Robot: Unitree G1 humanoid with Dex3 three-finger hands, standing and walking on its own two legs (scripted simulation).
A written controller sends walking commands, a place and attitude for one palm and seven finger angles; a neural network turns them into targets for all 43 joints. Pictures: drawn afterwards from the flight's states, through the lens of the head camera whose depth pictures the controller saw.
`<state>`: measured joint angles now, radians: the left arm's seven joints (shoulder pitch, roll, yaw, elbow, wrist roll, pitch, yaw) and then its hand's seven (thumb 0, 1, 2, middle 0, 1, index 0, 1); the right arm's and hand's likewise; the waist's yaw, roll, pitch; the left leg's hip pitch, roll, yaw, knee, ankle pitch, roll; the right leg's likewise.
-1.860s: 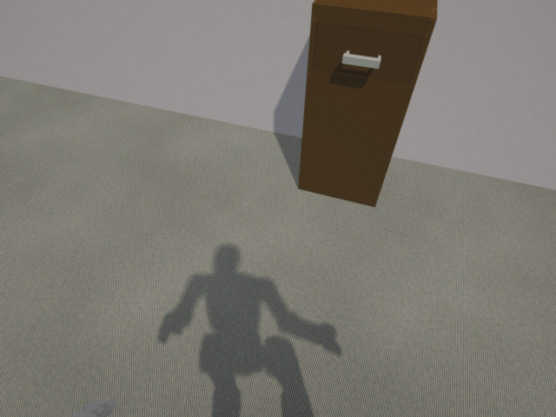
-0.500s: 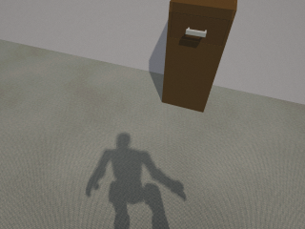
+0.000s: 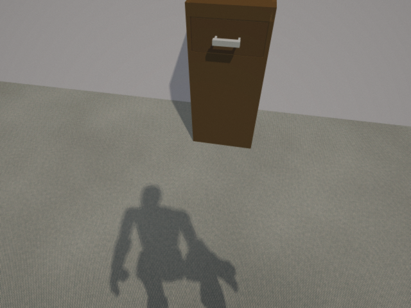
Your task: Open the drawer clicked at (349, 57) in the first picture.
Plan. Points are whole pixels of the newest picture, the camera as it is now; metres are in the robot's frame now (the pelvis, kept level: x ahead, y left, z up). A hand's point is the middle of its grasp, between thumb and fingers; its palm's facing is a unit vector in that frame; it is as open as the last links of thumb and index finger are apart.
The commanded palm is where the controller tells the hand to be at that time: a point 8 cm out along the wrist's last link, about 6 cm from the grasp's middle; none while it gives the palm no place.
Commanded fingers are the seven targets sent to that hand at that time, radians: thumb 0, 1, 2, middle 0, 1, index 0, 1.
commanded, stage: walk to a spot facing it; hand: left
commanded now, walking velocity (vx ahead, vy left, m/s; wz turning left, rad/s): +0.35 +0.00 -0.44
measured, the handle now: (226, 40) +1.24 -0.01 -0.03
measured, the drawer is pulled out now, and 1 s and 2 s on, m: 0.00 0.00 0.00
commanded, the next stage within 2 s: turn to face it in 1.08 s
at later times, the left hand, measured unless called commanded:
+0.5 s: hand out of the picture +0.14 +0.20 -0.18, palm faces -0.05 -0.99 -0.16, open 7.4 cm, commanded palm none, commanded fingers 0.00 0.90 0.90 -0.20 -0.30 -0.20 -0.30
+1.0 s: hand (179, 169) +0.56 +0.13 -0.16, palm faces -0.48 -0.86 -0.17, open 7.4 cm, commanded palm none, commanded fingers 0.00 0.90 0.90 -0.20 -0.30 -0.20 -0.30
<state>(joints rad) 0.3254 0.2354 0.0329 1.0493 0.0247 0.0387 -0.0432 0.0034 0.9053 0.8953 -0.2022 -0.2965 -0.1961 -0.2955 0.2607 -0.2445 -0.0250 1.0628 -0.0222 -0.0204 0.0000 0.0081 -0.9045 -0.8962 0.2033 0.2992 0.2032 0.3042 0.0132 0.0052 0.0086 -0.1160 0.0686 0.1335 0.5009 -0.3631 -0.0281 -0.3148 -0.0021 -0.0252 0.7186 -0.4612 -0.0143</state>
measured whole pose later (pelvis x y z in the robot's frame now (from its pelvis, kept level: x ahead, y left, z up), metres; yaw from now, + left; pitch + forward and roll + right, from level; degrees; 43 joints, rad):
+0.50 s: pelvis +0.19 +0.02 -0.01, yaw -10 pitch +1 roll -2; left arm 0.46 0.15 0.04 1.08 0.03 -0.05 0.01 0.00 0.90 0.89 -0.21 -0.30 -0.20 -0.30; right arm 0.10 -0.17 -0.04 0.96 -0.02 -0.04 0.03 0.01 -0.91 -0.90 0.20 0.30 0.20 0.30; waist 0.06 -0.01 0.02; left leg -0.47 0.08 0.09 0.62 -0.18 -0.02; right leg 0.01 0.03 0.10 0.41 -0.43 0.00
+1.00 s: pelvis +0.36 +0.03 +0.00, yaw -28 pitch -1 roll -1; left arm 0.10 0.20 0.08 0.93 0.03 0.05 -0.03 0.00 0.91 0.90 -0.20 -0.30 -0.19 -0.29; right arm 0.40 -0.16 -0.04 1.08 -0.02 -0.04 -0.03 0.01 -0.91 -0.90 0.20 0.30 0.20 0.30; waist -0.05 -0.02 0.09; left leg -0.02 0.09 0.41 0.46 -0.42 0.02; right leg -0.54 -0.05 -0.13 0.79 -0.21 0.01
